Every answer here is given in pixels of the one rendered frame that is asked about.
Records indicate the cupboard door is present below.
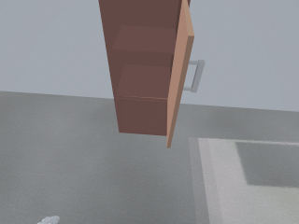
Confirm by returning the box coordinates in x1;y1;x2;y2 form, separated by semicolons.
166;0;194;148

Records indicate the handle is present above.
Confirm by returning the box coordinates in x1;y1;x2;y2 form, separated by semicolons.
183;60;206;93

